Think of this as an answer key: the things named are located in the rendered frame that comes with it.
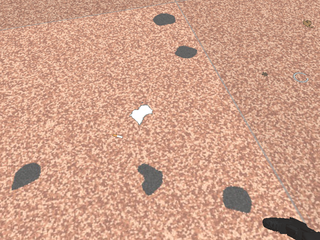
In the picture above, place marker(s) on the robot right hand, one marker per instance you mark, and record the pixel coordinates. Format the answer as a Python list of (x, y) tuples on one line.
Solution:
[(292, 227)]

